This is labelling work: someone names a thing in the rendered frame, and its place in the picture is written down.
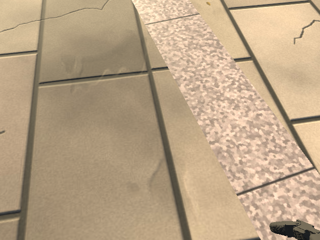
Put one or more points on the right robot hand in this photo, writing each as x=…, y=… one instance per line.
x=298, y=229

